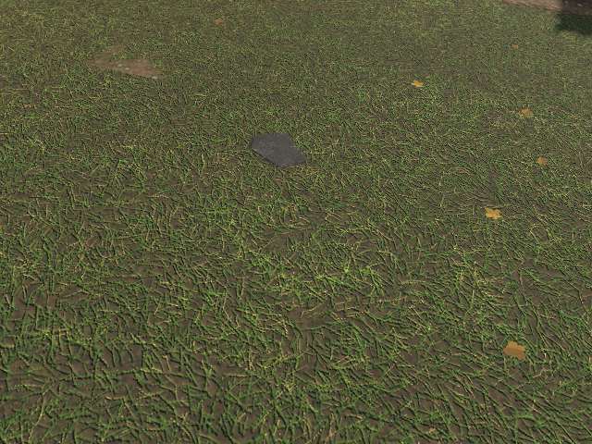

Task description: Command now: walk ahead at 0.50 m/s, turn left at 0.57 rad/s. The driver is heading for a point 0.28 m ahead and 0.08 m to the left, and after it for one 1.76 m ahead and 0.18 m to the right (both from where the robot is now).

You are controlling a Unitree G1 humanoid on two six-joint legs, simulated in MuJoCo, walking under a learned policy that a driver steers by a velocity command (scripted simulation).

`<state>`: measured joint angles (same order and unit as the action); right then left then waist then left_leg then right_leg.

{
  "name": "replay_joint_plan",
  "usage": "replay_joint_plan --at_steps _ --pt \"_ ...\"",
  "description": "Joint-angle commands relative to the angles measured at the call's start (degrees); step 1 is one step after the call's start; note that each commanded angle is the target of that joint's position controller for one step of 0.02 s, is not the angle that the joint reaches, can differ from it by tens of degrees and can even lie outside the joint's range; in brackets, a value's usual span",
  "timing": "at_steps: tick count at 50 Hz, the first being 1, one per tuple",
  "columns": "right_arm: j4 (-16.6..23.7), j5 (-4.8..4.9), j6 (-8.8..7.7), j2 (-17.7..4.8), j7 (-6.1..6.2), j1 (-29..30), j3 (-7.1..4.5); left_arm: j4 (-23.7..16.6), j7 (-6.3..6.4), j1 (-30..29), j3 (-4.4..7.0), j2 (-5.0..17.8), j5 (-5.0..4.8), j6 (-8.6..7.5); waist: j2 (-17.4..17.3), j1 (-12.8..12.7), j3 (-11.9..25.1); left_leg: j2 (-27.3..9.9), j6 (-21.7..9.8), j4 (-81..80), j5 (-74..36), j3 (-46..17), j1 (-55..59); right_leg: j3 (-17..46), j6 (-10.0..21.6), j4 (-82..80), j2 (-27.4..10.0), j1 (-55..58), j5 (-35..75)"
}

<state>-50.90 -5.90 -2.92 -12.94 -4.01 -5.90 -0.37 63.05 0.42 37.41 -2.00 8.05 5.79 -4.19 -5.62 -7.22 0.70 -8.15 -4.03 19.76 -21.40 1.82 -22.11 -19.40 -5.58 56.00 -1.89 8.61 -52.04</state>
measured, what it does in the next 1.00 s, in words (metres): goes down: right foot, then left foot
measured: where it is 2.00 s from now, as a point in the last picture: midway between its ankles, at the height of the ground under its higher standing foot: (370, 267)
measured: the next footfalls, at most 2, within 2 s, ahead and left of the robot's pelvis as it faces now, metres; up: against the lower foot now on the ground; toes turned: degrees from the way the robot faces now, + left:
right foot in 0.34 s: +0.42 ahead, -0.11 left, +0.00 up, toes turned +11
left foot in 0.74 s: +0.49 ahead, +0.16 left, +0.00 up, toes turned +14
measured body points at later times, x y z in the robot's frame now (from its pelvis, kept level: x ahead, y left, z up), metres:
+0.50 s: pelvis +0.30 -0.02 -0.05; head +0.32 -0.02 +0.40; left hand +0.30 +0.23 -0.18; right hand +0.49 -0.23 -0.17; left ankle +0.24 +0.09 -0.70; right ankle +0.38 -0.12 -0.78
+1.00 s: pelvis +0.53 +0.05 -0.04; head +0.54 +0.05 +0.41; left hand +0.65 +0.30 -0.16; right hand +0.55 -0.20 -0.18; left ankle +0.45 +0.15 -0.78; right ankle +0.64 -0.08 -0.71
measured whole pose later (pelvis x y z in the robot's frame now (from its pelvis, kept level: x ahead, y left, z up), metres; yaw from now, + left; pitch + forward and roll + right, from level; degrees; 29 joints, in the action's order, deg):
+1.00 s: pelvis +0.53 +0.05 -0.04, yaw +3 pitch +1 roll +3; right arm -50.3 -5.7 -5.5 -10.8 1.6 -24.3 -2.7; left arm 50.3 -5.8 11.1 1.9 14.3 4.7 -6.0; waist 3.1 3.3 1.2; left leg 0.6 -0.9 18.2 16.6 10.6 -2.5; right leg 1.5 4.6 57.2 -4.8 -38.7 -1.7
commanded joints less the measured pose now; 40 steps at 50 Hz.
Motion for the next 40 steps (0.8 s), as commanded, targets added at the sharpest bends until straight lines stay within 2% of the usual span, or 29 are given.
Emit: replay_joint_plan --at_steps 1,2,3,4,5,6,7,8,9,11,12,15,16,17,18,19,20,21,22,24,26,29,32,34,36,37,38,39,40 --pt "-8.71 0.33 -0.89 -17.26 1.27 -32.04 -6.3 -1.38 -4.38 4.72 0.72 4.72 2.05 0.4 -9.12 11.82 9.72 -0.53 -10.3 16.25 -30.62 -2.52 58.56 6.68 2.32 28.52 -2.41 -41.07 21.86" --pt "-11.23 2.44 -0.43 -19.6 0.48 -40.42 -7.2 -5.07 -6.46 3.34 0.46 5.65 0.73 0.09 -10.05 14.95 27.89 -9.1 -20.75 26.34 -43.71 -15.39 78.35 12.9 -0.65 48.13 1.58 -49.21 4.46" --pt "-12.38 1.51 -0.54 -16.19 1.16 -44.35 -6.79 -9.31 -7.02 -10.54 1.7 9.22 -2.17 -1.02 -4.13 21.8 23.27 -10.28 -21.57 21.54 -39.26 -20.8 77.59 16.39 -1.32 58.32 2.95 -63.39 1.98" --pt "-11.53 2.35 -1.08 -14.55 1.69 -41.36 -6.48 -14.71 -6.06 -21.7 1.97 10.29 -3.88 -3.42 -2.66 23.44 14.99 -11.01 -21.52 15.98 -21.83 -22.0 66.84 18.54 -0.37 58.68 0.96 -72.8 1.44" --pt "-8.49 2.39 -0.86 -9.41 1.67 -32.94 -4.99 -17.17 -4.8 -28.38 1.78 10.53 -3.52 -4.45 7.79 20.57 5.7 -11.0 -17.94 9.16 -6.79 -22.67 48.99 21.96 2.27 44.67 -4.04 -71.32 6.19" --pt "-4.81 2.23 -1.48 -8.46 1.01 -22.27 -3.9 -17.06 -2.87 -25.1 2.27 10.76 -2.33 -5.34 7.66 11.87 1.52 -10.98 -18.9 8.92 -18.94 -20.09 30.95 23.75 3.06 29.26 -6.43 -60.52 15.99" --pt "-2.74 2.02 -2.01 -5.99 0.48 -16.53 -2.73 -17.92 -1.41 -23.56 2.1 8.74 -2.86 -4.86 4.0 6.69 -2.21 -13.24 -19.36 5.66 -11.97 -22.7 16.24 25.52 3.92 19.97 -7.81 -55.22 21.18" --pt "-0.44 2.91 -2.6 -3.11 0.18 -11.44 -1.6 -14.87 -0.72 -20.82 1.99 6.84 -2.29 -3.54 5.28 4.6 -3.85 -10.83 -18.51 -2.39 -4.59 -19.62 -0.68 26.25 4.58 5.04 -9.58 -41.69 28.7" --pt "0.8 2.9 -3.32 -6.7 -0.69 -8.12 -2.04 -14.71 -0.68 -18.61 1.14 4.29 -2.04 -2.51 2.06 1.2 -6.51 -7.74 -17.16 -4.93 3.42 -19.87 -8.68 24.71 4.42 -0.93 -8.33 -35.5 31.61" --pt "2.64 2.4 -3.64 -11.86 -1.67 -6.63 -3.99 -14.38 -1.85 -18.98 0.29 5.36 -3.34 -0.98 3.77 1.54 -4.04 -1.64 -14.17 -4.93 14.99 -16.45 -14.3 19.81 4.66 -11.86 -4.1 -25.48 40.53" --pt "2.83 1.81 -3.53 -11.93 -2.52 -6.86 -4.24 -14.53 -2.24 -20.74 -0.17 5.54 -3.67 -0.71 4.69 2.03 -4.43 -1.16 -13.22 -3.95 20.58 -17.34 -14.88 19.26 5.15 -16.37 -2.92 -22.87 50.44" --pt "3.12 1.81 -3.5 -9.67 -3.44 -10.11 -4.53 -15.87 -1.37 -24.49 1.68 11.75 -2.28 -2.25 4.48 3.11 -2.8 1.79 -10.19 3.98 27.37 -19.04 -11.25 17.81 7.81 -15.81 -0.31 -18.78 51.43" --pt "4.04 1.4 -3.94 -8.54 -3.33 -9.52 -4.28 -15.55 -0.94 -22.56 2.81 14.68 -2.03 -3.12 5.46 1.41 -1.87 3.89 -8.29 8.81 27.45 -18.49 -11.84 17.63 9.72 -15.83 -0.35 -14.34 50.87" --pt "5.81 0.87 -4.73 -6.68 -3.35 -6.94 -3.9 -13.86 -0.43 -14.81 4.27 18.46 -2.23 -4.12 8.76 -2.78 1.66 8.15 -4.56 19.61 27.09 -15.67 -17.23 20.42 13.72 -16.18 -2.98 -2.72 53.54" --pt "7.48 1.11 -5.25 0.16 -2.76 -14.81 -2.64 -13.29 -0.08 -6.55 4.79 23.04 -3.56 -4.37 23.62 -1.39 16.79 17.71 1.43 38.57 47.61 -6.44 -19.27 42.57 27.69 -26.6 -19.3 13.18 65.88" --pt "7.4 2.23 -4.79 -1.27 -2.1 -13.41 -3.03 -11.62 -0.77 -1.78 3.62 19.95 -3.28 -3.86 25.45 -2.6 15.92 16.89 2.16 53.43 59.76 -8.37 -29.82 62.48 30.19 -36.65 -24.32 13.87 47.74" --pt "6.33 2.14 -4.3 -3.15 -0.82 -10.61 -3.47 -11.84 -0.72 -6.74 3.54 17.6 -3.97 -4.19 17.6 -1.2 4.33 12.36 0.98 57.61 53.6 -9.93 -33.86 58.23 25.12 -39.93 -22.5 2.67 29.83" --pt "3.85 2.01 -3.64 -3.81 0.67 -11.66 -3.55 -12.74 -0.93 -14.77 2.61 13.71 -4.98 -3.45 13.44 2.06 0.39 8.17 0.35 58.22 49.3 -8.15 -30.5 51.5 21.92 -41.63 -19.98 -8.39 18.79" --pt "3.46 0.96 -3.09 -3.08 1.79 -12.94 -3.52 -13.49 -0.76 -18.56 1.39 9.91 -5.02 -2.97 11.46 4.51 1.99 6.31 0.14 53.91 47.53 -8.08 -24.7 47.82 21.11 -43.39 -18.22 -13.28 20.79" --pt "5.05 -0.57 -2.55 0.21 2.37 -9.51 -2.38 -12.99 0.56 -21.05 1.07 7.69 -4.76 -3.27 9.27 7.05 0.41 3.8 0.99 46.59 48.48 -7.28 -16.65 41.16 20.46 -47.43 -16.25 -19.83 31.17" --pt "5.64 1.02 -2.16 0.74 1.47 -6.96 -1.93 -12.51 1.05 -21.2 2.03 8.6 -3.93 -3.9 7.89 6.74 0.94 4.39 2.68 36.65 45.28 -3.87 -10.46 32.46 19.5 -49.36 -12.02 -21.46 38.13" --pt "7.37 2.48 -1.73 -0.26 0.09 -1.84 -1.64 -10.99 -1.82 -20.6 3.74 11.79 -3.86 -4.03 8.15 6.26 -0.35 6.18 4.47 23.61 35.62 -0.93 0.29 26.13 19.76 -48.66 -8.11 -27.57 43.7" --pt "8.57 2.32 -1.1 -3.02 1.21 0.27 -2.02 -9.96 -4.25 -18.85 5.11 13.87 -4.18 -4.12 9.32 5.83 -1.54 5.32 3.33 14.74 33.23 -2.75 0.27 30.78 22.21 -45.91 -12.13 -22.82 44.59" --pt "9.23 2.75 -1.94 -3.97 2.02 0.92 -2.41 -9.69 -4.39 -17.72 5.36 14.52 -4.4 -3.21 9.02 5.52 -0.94 6.29 2.09 8.04 28.41 -0.9 5.74 31.9 22.24 -42.42 -11.83 -22.14 43.63" --pt "9.66 3.2 -3.54 -5.64 2.75 -0.7 -3.47 -9.38 -3.97 -17.14 5.03 13.39 -3.71 -2.38 9.18 6.8 0.26 6.14 -1.05 6.56 27.51 -1.04 15.85 31.38 20.12 -36.42 -10.04 -26.12 45.31" --pt "8.97 3.36 -4.48 -8.67 3.29 -6.72 -4.79 -9.97 -3.68 -17.99 4.64 12.37 -3.17 -2.6 6.13 9.78 3.14 2.75 -5.33 6.2 25.84 -4.45 25.44 29.2 17.19 -27.18 -6.47 -31.77 44.5" --pt "7.83 3.83 -4.79 -11.72 4.02 -15.43 -5.41 -11.62 -3.44 -14.29 2.5 5.06 -2.81 -3.49 -5.68 12.02 13.24 -10.5 -17.6 1.97 22.97 -21.48 43.19 20.43 11.58 -10.19 2.57 -44.69 34.13" --pt "6.65 2.72 -4.69 -8.94 4.21 -20.2 -5.08 -11.8 -3.61 -18.58 2.95 7.09 -2.24 -4.31 -3.88 14.98 6.82 -16.23 -19.02 -5.67 28.87 -32.18 39.83 21.51 10.64 0.95 1.94 -54.94 21.85" --pt "5.88 2.55 -4.62 -6.59 4.47 -18.4 -4.67 -11.09 -2.87 -19.48 3.73 8.79 -2.77 -4.1 0.53 12.76 1.67 -14.95 -14.67 -6.9 36.45 -26.52 35.23 23.54 11.57 6.58 -1.28 -56.6 24.71"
